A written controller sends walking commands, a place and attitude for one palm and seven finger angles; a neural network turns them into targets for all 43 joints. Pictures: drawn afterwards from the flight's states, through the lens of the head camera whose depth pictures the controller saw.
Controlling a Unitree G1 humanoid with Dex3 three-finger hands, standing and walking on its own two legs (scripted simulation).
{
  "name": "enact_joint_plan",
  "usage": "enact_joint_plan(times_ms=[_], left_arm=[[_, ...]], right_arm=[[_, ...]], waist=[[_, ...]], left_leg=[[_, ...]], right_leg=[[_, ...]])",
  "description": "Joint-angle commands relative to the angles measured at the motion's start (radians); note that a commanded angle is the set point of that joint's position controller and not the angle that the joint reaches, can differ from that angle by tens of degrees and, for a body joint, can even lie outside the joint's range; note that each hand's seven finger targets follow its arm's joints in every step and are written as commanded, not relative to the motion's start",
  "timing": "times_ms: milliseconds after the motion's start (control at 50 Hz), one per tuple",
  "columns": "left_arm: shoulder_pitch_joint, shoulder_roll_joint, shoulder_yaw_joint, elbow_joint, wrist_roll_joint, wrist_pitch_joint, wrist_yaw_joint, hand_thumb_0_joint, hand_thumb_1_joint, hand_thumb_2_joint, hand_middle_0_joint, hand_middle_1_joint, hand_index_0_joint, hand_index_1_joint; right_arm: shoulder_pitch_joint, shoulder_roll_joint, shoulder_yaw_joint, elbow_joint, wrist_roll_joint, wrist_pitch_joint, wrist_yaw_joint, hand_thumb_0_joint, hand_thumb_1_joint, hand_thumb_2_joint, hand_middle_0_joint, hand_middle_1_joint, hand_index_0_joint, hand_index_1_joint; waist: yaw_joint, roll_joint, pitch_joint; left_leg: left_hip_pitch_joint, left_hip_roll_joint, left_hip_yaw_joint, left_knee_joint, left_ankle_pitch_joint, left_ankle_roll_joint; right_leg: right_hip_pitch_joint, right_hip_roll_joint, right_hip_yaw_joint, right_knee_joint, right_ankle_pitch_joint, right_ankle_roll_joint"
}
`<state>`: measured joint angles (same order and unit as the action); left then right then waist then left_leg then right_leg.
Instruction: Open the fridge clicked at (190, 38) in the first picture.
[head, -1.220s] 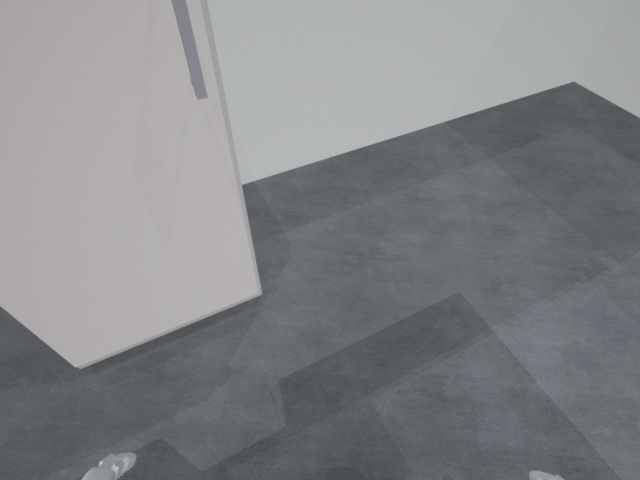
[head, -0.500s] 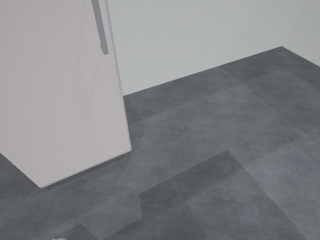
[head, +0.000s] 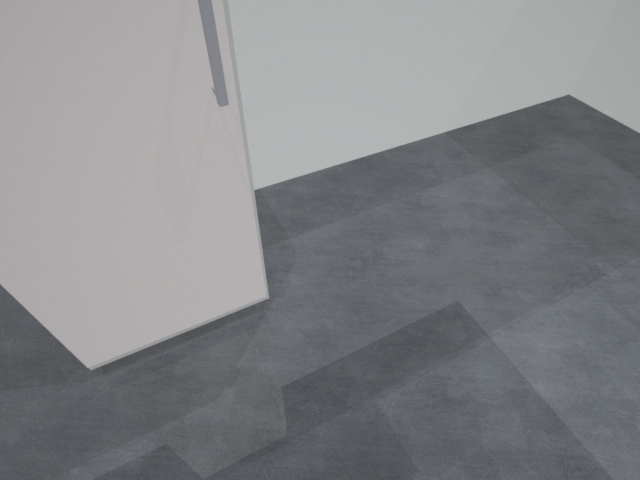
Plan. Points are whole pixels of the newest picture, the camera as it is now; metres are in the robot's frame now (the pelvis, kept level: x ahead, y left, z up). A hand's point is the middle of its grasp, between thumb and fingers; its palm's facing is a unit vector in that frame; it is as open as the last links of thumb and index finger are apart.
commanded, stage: look at it before walking up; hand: right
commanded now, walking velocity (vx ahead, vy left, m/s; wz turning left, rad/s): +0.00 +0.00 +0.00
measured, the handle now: (209, 39) +0.75 +0.25 +0.20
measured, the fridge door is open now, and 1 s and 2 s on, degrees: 0 0 0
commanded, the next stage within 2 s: turn to face it in 0.62 s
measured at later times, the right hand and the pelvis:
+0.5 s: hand out of the picture +0.08 -0.25 -0.16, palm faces -0.02 +0.94 -0.33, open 7.4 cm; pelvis +0.01 +0.00 +0.00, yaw +0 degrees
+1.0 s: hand out of the picture +0.07 -0.22 -0.18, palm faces -0.09 +0.95 -0.29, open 7.4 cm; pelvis -0.01 +0.00 -0.01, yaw +6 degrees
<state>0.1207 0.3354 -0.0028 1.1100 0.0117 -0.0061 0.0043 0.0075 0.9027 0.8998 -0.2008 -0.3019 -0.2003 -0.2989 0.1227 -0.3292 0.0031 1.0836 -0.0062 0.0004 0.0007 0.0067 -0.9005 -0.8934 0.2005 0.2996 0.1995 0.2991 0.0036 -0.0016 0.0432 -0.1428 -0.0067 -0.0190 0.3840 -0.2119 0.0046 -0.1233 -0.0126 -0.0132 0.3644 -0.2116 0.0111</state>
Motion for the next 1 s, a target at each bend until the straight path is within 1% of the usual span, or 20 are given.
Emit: enact_joint_plan(times_ms=[0,60,80,100,140,240,320,360,520,660,720,740,780,800,840,860,900,940,960,980], left_arm=[[-0.045,0.2,0.04,-0.063,-0.001,-0.027,0.009,0.0,0.9,0.9,-0.2,-0.3,-0.2,-0.3],[-0.04,0.198,0.04,-0.062,-0.002,-0.026,0.009,0.0,0.9,0.9,-0.2,-0.3,-0.2,-0.3],[-0.04,0.199,0.039,-0.061,-0.002,-0.027,0.01,0.0,0.9,0.9,-0.2,-0.3,-0.2,-0.3],[-0.041,0.2,0.04,-0.06,-0.002,-0.028,0.01,0.0,0.9,0.9,-0.2,-0.3,-0.2,-0.3],[-0.042,0.202,0.039,-0.058,-0.003,-0.027,0.011,0.0,0.9,0.9,-0.2,-0.3,-0.2,-0.3],[-0.043,0.202,0.04,-0.058,-0.003,-0.028,0.012,0.0,0.9,0.9,-0.2,-0.3,-0.2,-0.3],[-0.042,0.203,0.041,-0.059,-0.003,-0.029,0.012,0.0,0.9,0.9,-0.2,-0.3,-0.2,-0.3],[-0.041,0.199,0.04,-0.058,-0.004,-0.027,0.012,0.0,0.9,0.9,-0.2,-0.3,-0.2,-0.3],[-0.051,0.205,0.041,-0.06,-0.003,-0.028,0.012,0.0,0.9,0.9,-0.2,-0.3,-0.2,-0.3],[-0.051,0.203,0.041,-0.063,-0.004,-0.028,0.012,0.0,0.9,0.9,-0.2,-0.3,-0.2,-0.3],[-0.052,0.208,0.043,-0.062,-0.003,-0.029,0.014,0.0,0.9,0.9,-0.2,-0.3,-0.2,-0.3],[-0.044,0.201,0.045,-0.064,-0.002,-0.028,0.016,0.0,0.9,0.9,-0.2,-0.3,-0.2,-0.3],[0.01,0.106,0.033,-0.061,0.0,-0.013,0.02,0.0,0.9,0.9,-0.2,-0.3,-0.2,-0.3],[0.027,0.088,0.032,-0.068,0.0,-0.005,0.024,0.0,0.9,0.9,-0.2,-0.3,-0.2,-0.3],[0.038,0.1,0.045,-0.092,0.0,0.007,0.029,0.0,0.9,0.9,-0.2,-0.3,-0.2,-0.3],[0.045,0.103,0.052,-0.103,0.001,0.011,0.03,0.0,0.9,0.9,-0.2,-0.3,-0.2,-0.3],[0.039,0.112,0.064,-0.131,0.002,0.017,0.033,0.0,0.9,0.9,-0.2,-0.3,-0.2,-0.3],[0.033,0.121,0.075,-0.158,0.004,0.019,0.034,0.0,0.9,0.9,-0.2,-0.3,-0.2,-0.3],[0.028,0.127,0.082,-0.165,0.003,0.019,0.033,0.0,0.9,0.9,-0.2,-0.3,-0.2,-0.3],[0.02,0.132,0.087,-0.176,0.005,0.016,0.032,0.0,0.9,0.9,-0.2,-0.3,-0.2,-0.3]], right_arm=[[-0.043,-0.211,-0.04,-0.068,-0.004,-0.028,-0.012,0.0,-0.9,-0.9,0.2,0.3,0.2,0.3],[-0.038,-0.21,-0.039,-0.065,-0.004,-0.028,-0.012,0.0,-0.9,-0.9,0.2,0.3,0.2,0.3],[-0.038,-0.212,-0.039,-0.064,-0.004,-0.029,-0.012,0.0,-0.9,-0.9,0.2,0.3,0.2,0.3],[-0.033,-0.21,-0.039,-0.063,-0.004,-0.029,-0.012,0.0,-0.9,-0.9,0.2,0.3,0.2,0.3],[-0.033,-0.211,-0.038,-0.061,-0.003,-0.03,-0.012,0.0,-0.9,-0.9,0.2,0.3,0.2,0.3],[-0.033,-0.209,-0.038,-0.058,-0.003,-0.03,-0.012,0.0,-0.9,-0.9,0.2,0.3,0.2,0.3],[-0.03,-0.209,-0.039,-0.058,-0.003,-0.031,-0.014,0.0,-0.9,-0.9,0.2,0.3,0.2,0.3],[-0.033,-0.21,-0.039,-0.058,-0.004,-0.031,-0.015,0.0,-0.9,-0.9,0.2,0.3,0.2,0.3],[-0.036,-0.211,-0.039,-0.06,-0.004,-0.031,-0.014,0.0,-0.9,-0.9,0.2,0.3,0.2,0.3],[-0.033,-0.215,-0.039,-0.06,-0.004,-0.033,-0.015,0.0,-0.9,-0.9,0.2,0.3,0.2,0.3],[-0.037,-0.216,-0.04,-0.061,-0.005,-0.031,-0.014,0.0,-0.9,-0.9,0.2,0.3,0.2,0.3],[-0.035,-0.208,-0.043,-0.068,-0.005,-0.026,-0.013,0.0,-0.9,-0.9,0.2,0.3,0.2,0.3],[0.007,-0.128,-0.033,-0.064,-0.004,-0.003,-0.018,0.0,-0.9,-0.9,0.2,0.3,0.2,0.3],[0.027,-0.11,-0.032,-0.07,-0.004,0.007,-0.019,0.0,-0.9,-0.9,0.2,0.3,0.2,0.3],[0.036,-0.117,-0.042,-0.092,-0.007,0.02,-0.017,0.0,-0.9,-0.9,0.2,0.3,0.2,0.3],[0.041,-0.119,-0.047,-0.104,-0.009,0.024,-0.016,0.0,-0.9,-0.9,0.2,0.3,0.2,0.3],[0.045,-0.116,-0.055,-0.129,-0.011,0.033,-0.011,0.0,-0.9,-0.9,0.2,0.3,0.2,0.3],[0.049,-0.098,-0.06,-0.154,-0.012,0.039,-0.005,0.0,-0.9,-0.9,0.2,0.3,0.2,0.3],[0.053,-0.087,-0.062,-0.161,-0.013,0.041,-0.001,0.0,-0.9,-0.9,0.2,0.3,0.2,0.3],[0.062,-0.069,-0.065,-0.172,-0.013,0.044,0.002,0.0,-0.9,-0.9,0.2,0.3,0.2,0.3]], waist=[[-0.003,0.01,-0.068],[-0.004,0.002,-0.075],[-0.003,0.011,-0.077],[-0.005,0.0,-0.082],[-0.003,0.01,-0.085],[-0.004,0.004,-0.076],[-0.004,0.003,-0.092],[-0.003,0.015,-0.088],[-0.005,0.007,-0.075],[-0.007,0.007,-0.089],[-0.004,0.004,-0.091],[-0.003,-0.004,-0.089],[0.001,0.006,-0.09],[0.002,0.017,-0.084],[0.004,0.011,-0.071],[0.005,0.004,-0.077],[0.004,-0.008,-0.062],[0.002,-0.065,-0.047],[-0.001,-0.09,-0.053],[-0.006,-0.145,-0.049]], left_leg=[[-0.008,0.126,-0.108,-0.067,0.108,0.031],[0.001,0.127,-0.107,-0.068,0.119,0.031],[0.002,0.127,-0.107,-0.065,0.13,0.031],[0.001,0.128,-0.107,-0.064,0.134,0.031],[0.004,0.128,-0.108,-0.065,0.146,0.031],[0.001,0.126,-0.1,-0.06,0.165,0.029],[0.016,0.129,-0.097,-0.053,0.207,0.03],[0.023,0.127,-0.095,-0.055,0.205,0.029],[0.014,0.127,-0.095,-0.062,0.2,0.027],[0.034,0.133,-0.089,-0.062,0.233,0.029],[0.021,0.127,-0.1,-0.058,0.244,0.031],[0.009,0.124,-0.103,-0.046,0.267,0.031],[-0.009,0.123,-0.114,0.0,0.33,0.024],[-0.03,0.118,-0.122,0.021,0.348,0.023],[-0.072,0.11,-0.133,0.062,0.357,0.027],[-0.082,0.103,-0.137,0.085,0.362,0.029],[-0.141,0.081,-0.14,0.133,0.317,0.027],[-0.199,0.041,-0.115,0.214,0.23,0.016],[-0.204,0.022,-0.087,0.286,0.161,0.008],[-0.24,0.002,-0.048,0.383,-0.03,-0.002]], right_leg=[[0.004,-0.105,0.094,-0.061,0.105,-0.031],[0.003,-0.107,0.094,-0.055,0.114,-0.031],[0.005,-0.107,0.092,-0.058,0.121,-0.03],[0.013,-0.108,0.092,-0.057,0.124,-0.03],[0.016,-0.108,0.092,-0.055,0.13,-0.03],[0.02,-0.11,0.092,-0.058,0.147,-0.03],[0.033,-0.113,0.091,-0.055,0.183,-0.03],[0.024,-0.113,0.093,-0.054,0.177,-0.03],[0.031,-0.113,0.093,-0.063,0.179,-0.03],[0.036,-0.113,0.093,-0.058,0.203,-0.03],[0.056,-0.117,0.085,-0.061,0.211,-0.028],[0.063,-0.121,0.071,-0.044,0.22,-0.026],[0.053,-0.124,0.032,0.002,0.235,-0.01],[0.054,-0.126,0.019,0.021,0.235,-0.005],[0.044,-0.135,0.001,0.051,0.216,-0.007],[0.038,-0.143,-0.004,0.068,0.213,-0.009],[0.026,-0.163,0.002,0.074,0.164,-0.02],[0.011,-0.207,0.03,0.049,0.122,-0.045],[-0.006,-0.247,0.051,0.035,0.13,-0.069],[-0.008,-0.299,0.076,0.006,0.171,-0.104]])
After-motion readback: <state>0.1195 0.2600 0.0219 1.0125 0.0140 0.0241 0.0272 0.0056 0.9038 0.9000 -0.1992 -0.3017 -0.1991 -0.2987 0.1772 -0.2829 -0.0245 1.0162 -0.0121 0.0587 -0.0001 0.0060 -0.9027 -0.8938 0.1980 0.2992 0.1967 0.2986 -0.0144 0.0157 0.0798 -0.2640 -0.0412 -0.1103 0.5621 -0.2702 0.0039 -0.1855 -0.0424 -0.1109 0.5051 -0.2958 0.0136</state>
